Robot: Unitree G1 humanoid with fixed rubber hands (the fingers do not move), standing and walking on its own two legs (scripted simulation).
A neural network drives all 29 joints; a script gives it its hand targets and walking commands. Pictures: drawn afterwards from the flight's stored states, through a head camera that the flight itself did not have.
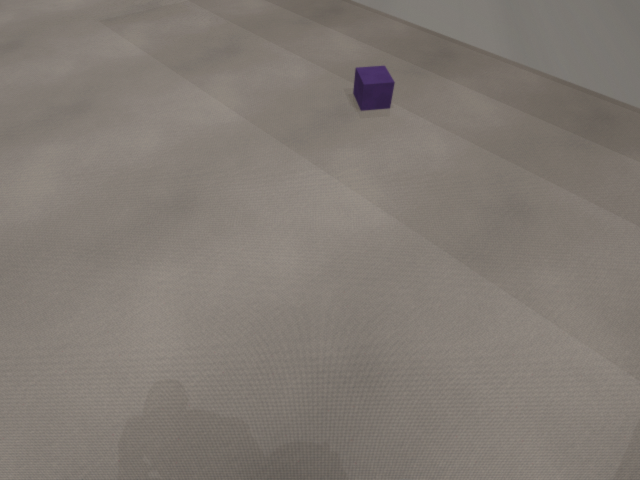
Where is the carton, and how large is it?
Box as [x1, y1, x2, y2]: [353, 66, 394, 110]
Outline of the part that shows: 384,66 356,68 353,93 361,110 389,107 394,82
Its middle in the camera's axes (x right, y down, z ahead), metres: +0.31 -0.85 +2.22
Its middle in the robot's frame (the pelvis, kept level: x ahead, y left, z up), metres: +2.17 -0.23 -0.68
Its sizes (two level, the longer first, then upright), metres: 0.189 0.172 0.158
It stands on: the floor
